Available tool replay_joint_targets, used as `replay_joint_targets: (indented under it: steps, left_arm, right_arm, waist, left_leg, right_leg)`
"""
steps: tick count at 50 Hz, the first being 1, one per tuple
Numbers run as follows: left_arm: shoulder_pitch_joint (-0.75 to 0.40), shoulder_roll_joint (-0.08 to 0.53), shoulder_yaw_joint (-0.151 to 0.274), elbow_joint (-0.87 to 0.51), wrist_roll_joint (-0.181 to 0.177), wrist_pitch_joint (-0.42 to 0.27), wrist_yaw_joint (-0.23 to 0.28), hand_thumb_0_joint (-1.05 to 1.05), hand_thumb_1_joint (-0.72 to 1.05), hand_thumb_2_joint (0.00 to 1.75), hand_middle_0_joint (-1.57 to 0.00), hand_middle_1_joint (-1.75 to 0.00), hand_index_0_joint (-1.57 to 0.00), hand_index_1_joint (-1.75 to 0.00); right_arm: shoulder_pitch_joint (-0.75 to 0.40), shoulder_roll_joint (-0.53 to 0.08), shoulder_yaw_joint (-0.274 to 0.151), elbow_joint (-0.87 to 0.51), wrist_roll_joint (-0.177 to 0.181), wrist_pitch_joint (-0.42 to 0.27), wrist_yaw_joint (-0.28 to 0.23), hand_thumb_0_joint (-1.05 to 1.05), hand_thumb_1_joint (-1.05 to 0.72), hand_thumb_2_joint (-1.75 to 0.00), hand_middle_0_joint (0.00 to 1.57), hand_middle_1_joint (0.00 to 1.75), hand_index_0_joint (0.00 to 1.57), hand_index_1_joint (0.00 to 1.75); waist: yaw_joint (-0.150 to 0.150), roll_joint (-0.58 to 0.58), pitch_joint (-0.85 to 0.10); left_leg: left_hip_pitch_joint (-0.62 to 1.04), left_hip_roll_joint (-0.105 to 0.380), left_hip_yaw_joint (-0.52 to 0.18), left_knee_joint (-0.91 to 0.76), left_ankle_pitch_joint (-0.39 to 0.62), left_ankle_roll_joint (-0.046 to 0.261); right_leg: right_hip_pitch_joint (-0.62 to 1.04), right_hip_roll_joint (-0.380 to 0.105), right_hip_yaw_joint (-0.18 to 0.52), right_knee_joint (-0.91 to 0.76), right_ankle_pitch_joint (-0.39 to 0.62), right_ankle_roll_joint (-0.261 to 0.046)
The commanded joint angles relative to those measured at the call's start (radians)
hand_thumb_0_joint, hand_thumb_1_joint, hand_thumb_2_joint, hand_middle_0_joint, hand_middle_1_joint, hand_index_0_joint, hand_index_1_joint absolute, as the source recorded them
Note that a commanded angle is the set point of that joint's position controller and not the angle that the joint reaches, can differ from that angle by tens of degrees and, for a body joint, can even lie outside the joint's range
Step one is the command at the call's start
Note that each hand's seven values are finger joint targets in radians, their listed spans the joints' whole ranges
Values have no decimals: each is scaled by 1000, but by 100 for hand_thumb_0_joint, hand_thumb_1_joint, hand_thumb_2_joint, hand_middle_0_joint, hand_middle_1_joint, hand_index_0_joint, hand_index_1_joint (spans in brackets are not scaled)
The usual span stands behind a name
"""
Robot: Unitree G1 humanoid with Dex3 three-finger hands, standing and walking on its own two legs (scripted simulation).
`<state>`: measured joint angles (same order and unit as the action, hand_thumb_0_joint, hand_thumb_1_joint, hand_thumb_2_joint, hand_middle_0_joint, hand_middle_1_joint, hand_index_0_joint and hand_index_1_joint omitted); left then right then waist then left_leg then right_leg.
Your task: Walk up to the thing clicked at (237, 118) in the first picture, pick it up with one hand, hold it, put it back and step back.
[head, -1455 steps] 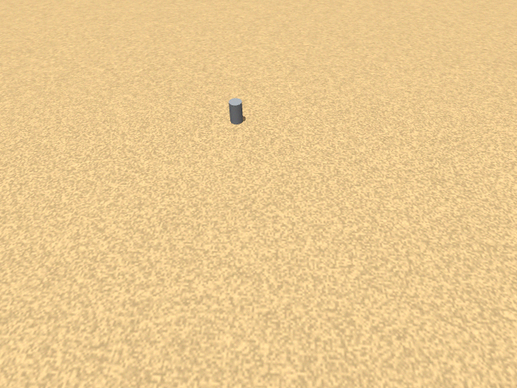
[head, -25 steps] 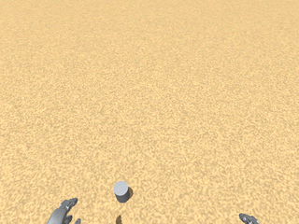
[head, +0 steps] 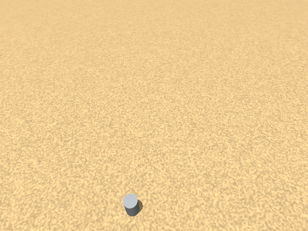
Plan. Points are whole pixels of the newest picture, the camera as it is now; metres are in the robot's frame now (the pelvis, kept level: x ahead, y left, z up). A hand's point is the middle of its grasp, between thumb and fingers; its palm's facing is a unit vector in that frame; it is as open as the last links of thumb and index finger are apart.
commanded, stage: stand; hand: left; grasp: from the side
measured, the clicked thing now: (131, 205) +0.43 +0.19 -0.70
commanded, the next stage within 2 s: step back in 1.50 s
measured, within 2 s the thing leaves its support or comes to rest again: neither
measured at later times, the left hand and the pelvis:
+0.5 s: hand out of the picture +0.06 +0.24 -0.15, palm faces -0.03 -0.94 -0.35, open 7.4 cm; pelvis +0.01 -0.01 +0.00, yaw -1 degrees
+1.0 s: hand out of the picture +0.10 +0.23 -0.15, palm faces -0.03 -0.94 -0.35, open 7.4 cm; pelvis +0.02 -0.01 +0.01, yaw -1 degrees
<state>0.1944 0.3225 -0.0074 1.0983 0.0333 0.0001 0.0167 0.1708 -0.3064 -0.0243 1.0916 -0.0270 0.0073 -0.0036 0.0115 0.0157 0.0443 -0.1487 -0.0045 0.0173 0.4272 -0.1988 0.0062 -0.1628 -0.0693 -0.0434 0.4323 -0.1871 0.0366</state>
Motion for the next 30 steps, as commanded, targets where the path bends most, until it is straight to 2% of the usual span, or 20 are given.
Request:
replay_joint_targets:
  steps: [1,5,7,9,11,15,18,20,26,28,30]
  left_arm:
    - [-42,203,43,-39,-5,-30,8,0,90,90,-20,-30,-20,-30]
    - [-58,208,43,-24,-5,-29,11,0,90,90,-20,-30,-20,-30]
    - [-70,214,45,-25,-10,-32,9,0,90,90,-20,-30,-20,-30]
    - [-63,209,43,-17,-8,-34,9,0,90,90,-20,-30,-20,-30]
    - [-80,208,44,-15,-10,-31,10,0,90,90,-20,-30,-20,-30]
    - [-82,211,43,-4,-12,-28,7,0,90,90,-20,-30,-20,-30]
    - [-82,213,44,1,-14,-28,5,0,90,90,-20,-30,-20,-30]
    - [-86,212,45,5,-13,-28,4,0,90,90,-20,-30,-20,-30]
    - [-98,207,44,7,-17,-32,3,0,90,90,-20,-30,-20,-30]
    - [-105,204,44,9,-17,-33,2,0,90,90,-20,-30,-20,-30]
    - [-111,207,46,9,-18,-32,3,0,90,90,-20,-30,-20,-30]
  right_arm:
    - [-40,-202,-37,-45,-1,-22,-7,0,-90,-90,20,30,20,30]
    - [-43,-198,-36,-34,0,-22,-6,0,-90,-90,20,30,20,30]
    - [-27,-197,-32,-24,1,-24,-6,0,-90,-90,20,30,20,30]
    - [-47,-200,-31,-25,3,-26,-5,0,-90,-90,20,30,20,30]
    - [-43,-202,-28,-19,1,-25,-7,0,-90,-90,20,30,20,30]
    - [-39,-203,-24,-8,3,-22,-7,0,-90,-90,20,30,20,30]
    - [-51,-209,-23,-9,4,-27,-8,0,-90,-90,20,30,20,30]
    - [-55,-210,-22,-6,5,-28,-10,0,-90,-90,20,30,20,30]
    - [-56,-217,-20,1,8,-32,-9,0,-90,-90,20,30,20,30]
    - [-67,-219,-18,3,8,-32,-10,0,-90,-90,20,30,20,30]
    - [-59,-223,-18,7,8,-29,-10,0,-90,-90,20,30,20,30]
  waist:
    - [0,-26,11]
    - [-3,-37,25]
    - [-9,-16,1]
    - [-2,-30,0]
    - [-5,-11,2]
    - [-5,-18,19]
    - [-3,-1,-6]
    - [-2,-14,-7]
    - [-7,-20,-30]
    - [-8,-22,-26]
    - [-9,-26,-18]
  left_leg:
    - [-59,93,-123,-146,-108,17]
    - [-38,94,-117,-143,-94,16]
    - [-43,95,-111,-146,-63,15]
    - [-20,98,-111,-137,-27,15]
    - [-36,101,-110,-146,-37,14]
    - [-54,101,-109,-158,-81,13]
    - [-37,107,-109,-161,-32,10]
    - [-36,111,-112,-166,-41,12]
    - [14,116,-97,-154,74,9]
    - [18,119,-97,-152,75,9]
    - [12,120,-95,-159,58,8]
  right_leg:
    - [-10,-58,99,-132,-122,-45]
    - [-42,-64,110,-153,-161,-47]
    - [-9,-67,110,-146,-101,-47]
    - [-15,-69,111,-151,-97,-45]
    - [-3,-65,103,-147,-78,-43]
    - [-8,-63,108,-153,-119,-45]
    - [12,-64,105,-140,-52,-48]
    - [16,-62,100,-138,-41,-48]
    - [34,-68,105,-150,35,-46]
    - [34,-67,103,-153,52,-42]
    - [38,-68,106,-160,26,-42]
